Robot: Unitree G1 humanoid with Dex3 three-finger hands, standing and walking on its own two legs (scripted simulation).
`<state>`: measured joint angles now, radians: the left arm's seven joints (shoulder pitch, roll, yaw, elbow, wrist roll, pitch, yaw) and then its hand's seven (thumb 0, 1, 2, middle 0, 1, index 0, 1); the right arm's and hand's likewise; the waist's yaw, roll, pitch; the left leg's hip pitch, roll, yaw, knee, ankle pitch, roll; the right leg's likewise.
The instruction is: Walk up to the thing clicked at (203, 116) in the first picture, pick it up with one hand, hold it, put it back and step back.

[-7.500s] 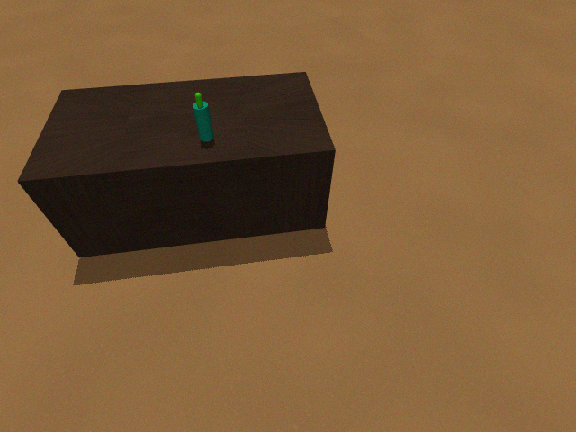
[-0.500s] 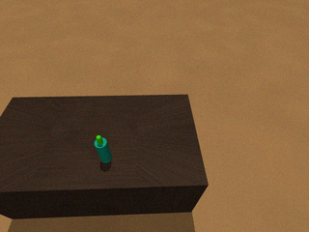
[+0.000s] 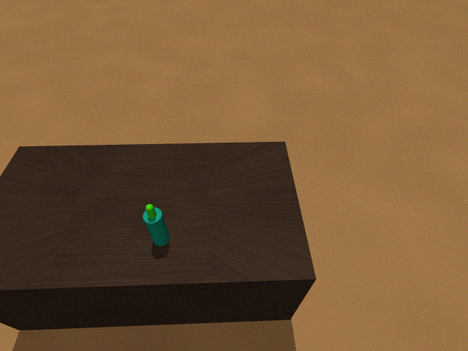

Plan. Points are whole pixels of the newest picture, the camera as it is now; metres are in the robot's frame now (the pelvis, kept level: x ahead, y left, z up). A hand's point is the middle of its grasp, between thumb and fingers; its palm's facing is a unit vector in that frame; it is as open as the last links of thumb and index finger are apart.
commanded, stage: go down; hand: left
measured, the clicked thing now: (155, 223) +0.48 +0.23 -0.24
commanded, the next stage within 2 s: none
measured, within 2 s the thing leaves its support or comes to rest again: neither
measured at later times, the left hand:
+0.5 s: hand out of the picture +0.14 +0.27 -0.15, palm faces +0.06 -0.94 -0.34, open 15.7 cm
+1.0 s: hand (88, 337) +0.17 +0.28 -0.13, palm faces +0.08 -0.95 -0.32, open 17.2 cm
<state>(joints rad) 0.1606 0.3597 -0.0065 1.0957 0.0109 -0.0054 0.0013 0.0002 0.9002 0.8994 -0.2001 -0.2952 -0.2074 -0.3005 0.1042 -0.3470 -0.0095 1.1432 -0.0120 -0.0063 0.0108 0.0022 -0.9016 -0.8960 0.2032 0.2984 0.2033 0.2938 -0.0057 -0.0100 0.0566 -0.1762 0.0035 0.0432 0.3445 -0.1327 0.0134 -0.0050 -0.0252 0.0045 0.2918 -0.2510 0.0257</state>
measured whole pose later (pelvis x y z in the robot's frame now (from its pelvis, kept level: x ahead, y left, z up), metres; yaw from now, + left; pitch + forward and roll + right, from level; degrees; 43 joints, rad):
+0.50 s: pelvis +0.00 -0.01 -0.02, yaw +0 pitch +7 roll -1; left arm 0.10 0.38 0.15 0.70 0.01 0.27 -0.06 0.00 -0.19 0.15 -0.07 -0.06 -0.08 -0.07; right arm 0.20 -0.29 -0.10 0.68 0.04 -0.07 -0.02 0.00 0.25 -0.13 0.06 0.06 0.06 0.05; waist -0.01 0.01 -0.02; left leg -0.50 0.02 0.03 0.61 -0.23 0.01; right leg -0.34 -0.01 -0.01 0.59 -0.38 0.01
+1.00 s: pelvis +0.02 -0.01 -0.03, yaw +0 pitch +9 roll -1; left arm 0.18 0.42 0.24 0.54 0.01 0.29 -0.16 -0.01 -0.49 0.06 -0.07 -0.05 -0.08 -0.06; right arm 0.30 -0.26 -0.09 0.49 0.02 -0.09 -0.04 -0.01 0.54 -0.04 0.06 0.05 0.06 0.05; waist -0.01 0.00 -0.08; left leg -0.56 0.03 0.02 0.72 -0.32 0.01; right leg -0.38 0.00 -0.01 0.67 -0.45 0.01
